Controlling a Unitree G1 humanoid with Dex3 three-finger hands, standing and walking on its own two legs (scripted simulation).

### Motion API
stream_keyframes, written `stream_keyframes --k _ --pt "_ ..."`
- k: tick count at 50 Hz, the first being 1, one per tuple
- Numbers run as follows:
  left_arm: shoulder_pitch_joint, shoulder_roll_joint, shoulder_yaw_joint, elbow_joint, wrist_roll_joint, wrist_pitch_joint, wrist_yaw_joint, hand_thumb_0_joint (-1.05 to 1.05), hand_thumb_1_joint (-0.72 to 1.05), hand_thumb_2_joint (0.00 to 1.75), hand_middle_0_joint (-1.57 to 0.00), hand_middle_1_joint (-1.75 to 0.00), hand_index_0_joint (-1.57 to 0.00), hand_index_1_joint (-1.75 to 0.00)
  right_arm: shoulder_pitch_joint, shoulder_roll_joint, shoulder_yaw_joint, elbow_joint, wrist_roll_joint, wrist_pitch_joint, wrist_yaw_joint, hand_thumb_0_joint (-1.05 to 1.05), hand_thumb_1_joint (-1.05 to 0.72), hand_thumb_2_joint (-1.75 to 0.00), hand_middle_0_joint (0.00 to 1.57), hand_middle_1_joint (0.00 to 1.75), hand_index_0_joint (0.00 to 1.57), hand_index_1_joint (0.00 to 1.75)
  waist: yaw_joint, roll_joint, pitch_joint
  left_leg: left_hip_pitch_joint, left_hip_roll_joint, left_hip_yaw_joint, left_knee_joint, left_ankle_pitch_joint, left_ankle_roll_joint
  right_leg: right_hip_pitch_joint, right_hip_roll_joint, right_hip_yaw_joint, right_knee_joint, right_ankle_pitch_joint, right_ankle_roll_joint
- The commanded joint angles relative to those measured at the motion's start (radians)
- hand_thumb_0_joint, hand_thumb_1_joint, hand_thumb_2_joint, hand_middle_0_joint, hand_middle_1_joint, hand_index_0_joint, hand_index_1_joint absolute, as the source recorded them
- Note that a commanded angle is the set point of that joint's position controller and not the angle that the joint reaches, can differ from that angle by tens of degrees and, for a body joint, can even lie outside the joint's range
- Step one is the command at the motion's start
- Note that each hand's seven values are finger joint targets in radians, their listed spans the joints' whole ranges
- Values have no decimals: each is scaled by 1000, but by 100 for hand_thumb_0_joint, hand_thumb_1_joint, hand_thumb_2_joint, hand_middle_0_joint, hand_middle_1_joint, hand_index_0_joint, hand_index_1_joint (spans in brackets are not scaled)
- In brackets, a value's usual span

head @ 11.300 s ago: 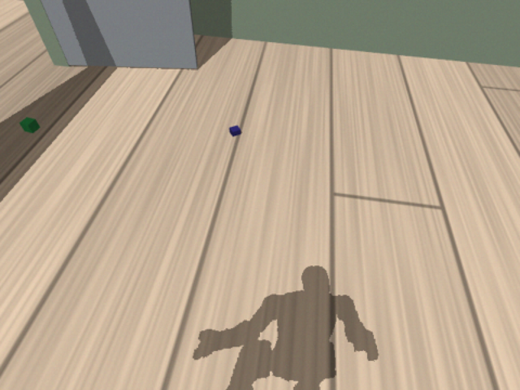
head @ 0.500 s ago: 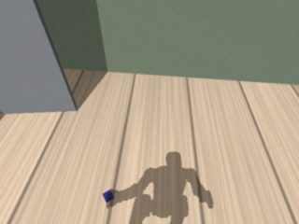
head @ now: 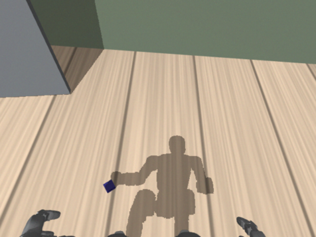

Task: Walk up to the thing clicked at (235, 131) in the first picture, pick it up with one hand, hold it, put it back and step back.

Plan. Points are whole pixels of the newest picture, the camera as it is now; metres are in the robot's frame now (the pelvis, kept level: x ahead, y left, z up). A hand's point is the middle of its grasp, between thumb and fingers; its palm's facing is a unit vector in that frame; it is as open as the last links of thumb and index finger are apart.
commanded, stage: rise first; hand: left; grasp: from above
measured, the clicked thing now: (109, 186) +0.43 +0.23 -0.73
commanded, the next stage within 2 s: none
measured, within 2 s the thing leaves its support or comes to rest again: neither
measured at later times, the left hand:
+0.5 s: hand out of the picture +0.13 +0.28 -0.24, palm faces -0.24 -0.76 -0.61, open 12.3 cm
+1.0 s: hand (79, 205) +0.28 +0.30 -0.44, palm faces -0.31 -0.22 -0.93, open 11.4 cm
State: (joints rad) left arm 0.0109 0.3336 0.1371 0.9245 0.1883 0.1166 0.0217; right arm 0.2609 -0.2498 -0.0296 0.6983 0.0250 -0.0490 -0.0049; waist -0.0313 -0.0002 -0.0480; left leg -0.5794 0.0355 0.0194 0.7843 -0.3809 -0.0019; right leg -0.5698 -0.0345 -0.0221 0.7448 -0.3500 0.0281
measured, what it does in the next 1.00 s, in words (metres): lowers itself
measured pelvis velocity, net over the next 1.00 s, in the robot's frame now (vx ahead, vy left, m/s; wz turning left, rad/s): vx -0.09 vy -0.02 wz -0.02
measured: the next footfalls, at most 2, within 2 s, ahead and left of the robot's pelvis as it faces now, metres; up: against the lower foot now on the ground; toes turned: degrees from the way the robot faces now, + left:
none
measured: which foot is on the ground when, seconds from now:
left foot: down 0.00-1.00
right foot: down 0.00-1.00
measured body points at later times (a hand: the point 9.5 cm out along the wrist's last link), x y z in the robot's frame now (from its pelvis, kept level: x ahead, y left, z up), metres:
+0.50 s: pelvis -0.01 +0.00 -0.09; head +0.11 +0.02 +0.34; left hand +0.15 +0.32 -0.21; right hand +0.18 -0.24 -0.18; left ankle +0.00 +0.12 -0.71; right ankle +0.01 -0.14 -0.71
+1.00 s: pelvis -0.09 -0.02 -0.30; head +0.11 +0.00 +0.11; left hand +0.29 +0.31 -0.39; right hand +0.04 -0.28 -0.44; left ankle +0.00 +0.12 -0.71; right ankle +0.01 -0.14 -0.71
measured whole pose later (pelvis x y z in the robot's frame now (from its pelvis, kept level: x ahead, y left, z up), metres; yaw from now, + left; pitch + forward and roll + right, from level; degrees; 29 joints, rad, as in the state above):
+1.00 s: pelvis -0.09 -0.02 -0.30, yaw -1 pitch +34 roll -2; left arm -0.61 0.49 0.13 1.16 0.88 0.09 0.46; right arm 0.07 -0.26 -0.02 0.78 -0.06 -0.13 0.03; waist -0.07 0.01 -0.15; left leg -1.96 0.04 -0.06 2.02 -0.65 -0.03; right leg -1.95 -0.03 -0.03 1.99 -0.63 0.00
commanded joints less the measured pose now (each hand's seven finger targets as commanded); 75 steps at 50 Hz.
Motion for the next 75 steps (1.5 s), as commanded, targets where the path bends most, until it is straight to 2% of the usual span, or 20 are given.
stream_keyframes --k 1,3,6,8,16,20,22,25,28,30,34,38,41,45,49,53,59,64,67,75 --pt "-16 165 57 -182 29 -11 29 0 -38 76 -36 -78 -35 -80 -26 -159 -65 -163 -9 -83 -3 0 -93 -90 20 30 20 30 24 20 -179 -29 -23 -26 4 137 -3 -46 50 -33 43 65 -50" --pt "17 195 86 -273 46 -26 39 0 -40 76 -37 -79 -35 -81 -29 -148 -68 -182 -13 -101 -6 0 -94 -91 20 30 20 30 34 59 -245 -41 -22 -23 53 150 -4 -78 44 -24 98 75 -52" --pt "74 169 72 -339 78 -25 49 0 -39 74 -40 -79 -38 -81 -27 -141 -66 -195 -18 -115 -15 0 -95 -91 20 30 20 30 20 67 -272 -72 -24 -17 105 153 -3 -127 41 -15 152 82 -52" --pt "108 193 96 -399 97 -12 56 0 -37 72 -42 -76 -40 -79 -23 -145 -71 -196 -20 -120 -23 0 -96 -91 20 30 20 30 21 90 -311 -63 -18 -23 125 177 -5 -148 40 -12 180 95 -53" --pt "195 144 63 -502 122 56 72 0 -29 65 -45 -74 -45 -75 -48 -130 -61 -217 -22 -145 -37 0 -97 -92 20 30 20 30 3 75 -319 -177 -15 -40 237 177 0 -246 33 -15 271 89 -51" --pt "111 158 50 -452 184 57 84 0 -25 62 -44 -76 -45 -76 -63 -137 -56 -209 -25 -160 -36 0 -95 -91 20 30 20 30 -5 65 -307 -280 -12 -50 324 162 -1 -369 34 -21 370 59 -54" --pt "34 176 58 -385 241 40 102 0 -24 64 -43 -75 -43 -75 -73 -143 -56 -204 -28 -170 -30 0 -93 -90 20 30 20 30 -7 54 -309 -370 -17 -52 396 119 1 -460 34 -22 445 29 -54" --pt "-15 189 74 -341 314 9 147 0 -19 63 -42 -76 -43 -75 -91 -156 -62 -200 -28 -176 -16 0 -89 -90 20 30 20 30 15 72 -383 -452 -27 -47 473 91 -4 -558 32 -17 543 6 -59" --pt "-65 168 41 -343 378 -2 200 0 -20 66 -41 -76 -41 -76 -91 -171 -72 -189 -23 -173 -7 0 -88 -89 20 30 20 30 4 88 -476 -476 -26 -57 534 103 -10 -637 29 -17 628 16 -62" --pt "-170 194 30 -330 424 -9 241 0 -22 68 -40 -75 -40 -76 -101 -179 -78 -168 -21 -165 -5 0 -89 -90 20 30 20 30 -10 97 -526 -536 -28 -61 603 106 -9 -709 30 -16 690 25 -62" --pt "-278 277 53 -223 506 -26 318 0 -23 67 -45 -72 -44 -73 -102 -187 -77 -121 -25 -148 1 0 -93 -91 20 30 20 30 7 89 -614 -663 -35 -43 745 119 -2 -804 32 -13 801 38 -60" --pt "-421 317 39 -167 583 -18 382 0 -17 64 -47 -71 -47 -71 -86 -200 -78 -80 -37 -131 8 0 -92 -90 20 30 20 30 0 89 -730 -735 -35 -24 855 98 3 -848 29 -9 867 48 -54" --pt "-625 377 40 -89 630 -17 421 0 -14 64 -49 -68 -48 -68 -78 -195 -68 -41 -55 -123 11 0 -91 -90 20 30 20 30 -19 70 -747 -869 -36 -6 929 1 9 -868 29 -1 899 -7 -47" --pt "-753 403 26 70 682 -21 458 0 -10 64 -48 -67 -48 -67 -83 -183 -56 -18 -79 -120 21 0 -89 -90 20 30 20 30 -34 26 -752 -985 -34 0 999 -137 21 -924 35 5 918 -175 -43" --pt "-851 467 47 190 728 -24 491 0 -7 62 -51 -65 -51 -65 -84 -176 -47 13 -99 -120 33 0 -89 -89 20 30 20 30 -32 22 -727 -1094 -40 8 1047 -231 26 -981 43 10 942 -322 -48" --pt "-968 474 33 300 774 -25 523 0 -5 60 -52 -63 -53 -63 -74 -181 -37 52 -114 -129 47 0 -89 -89 20 30 20 30 -77 94 -670 -1142 -43 -3 1082 -301 24 -1126 47 -26 1019 -369 -57" --pt "-1125 499 56 397 780 -21 581 0 -10 63 -47 -68 -49 -66 -27 -208 -27 106 -134 -158 81 0 -89 -89 20 30 20 30 -132 165 -667 -1135 -30 -37 1127 -319 24 -1259 39 -70 1109 -316 -55" --pt "-1229 541 113 477 742 16 616 0 -14 66 -45 -69 -46 -68 10 -234 -19 136 -151 -176 116 0 -89 -89 20 30 20 30 -146 287 -686 -1061 -14 -71 1133 -290 5 -1357 26 -99 1201 -248 -66" --pt "-1280 521 107 528 730 40 618 0 -16 68 -45 -68 -45 -68 30 -238 -10 158 -159 -184 137 0 -89 -90 20 30 20 30 -178 289 -667 -1090 -12 -73 1174 -259 7 -1383 26 -101 1226 -220 -65" --pt "-1287 563 122 592 757 67 586 0 -14 65 -45 -70 -45 -69 63 -250 3 171 -171 -204 196 0 -89 -89 20 30 20 30 -197 291 -647 -1166 -21 -61 1261 -181 16 -1389 35 -98 1288 -168 -64"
